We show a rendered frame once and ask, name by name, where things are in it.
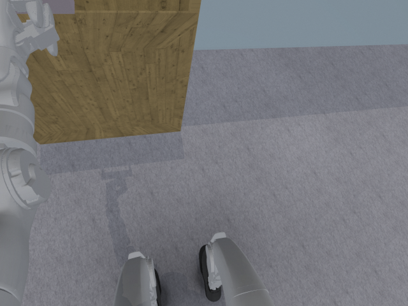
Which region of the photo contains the robot left hand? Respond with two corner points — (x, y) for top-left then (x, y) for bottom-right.
(0, 0), (60, 63)

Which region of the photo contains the right robot thigh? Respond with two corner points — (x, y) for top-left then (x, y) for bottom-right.
(205, 238), (275, 306)

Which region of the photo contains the robot left forearm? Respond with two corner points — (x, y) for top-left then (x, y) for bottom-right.
(0, 46), (37, 159)

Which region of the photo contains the handle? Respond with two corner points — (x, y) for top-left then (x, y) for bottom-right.
(15, 0), (75, 14)

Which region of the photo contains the robot right shin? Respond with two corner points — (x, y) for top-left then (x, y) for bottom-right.
(207, 232), (226, 289)

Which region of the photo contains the cabinet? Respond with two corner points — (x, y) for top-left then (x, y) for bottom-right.
(17, 0), (201, 145)

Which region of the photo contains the left robot upper arm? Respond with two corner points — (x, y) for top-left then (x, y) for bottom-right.
(0, 147), (51, 306)

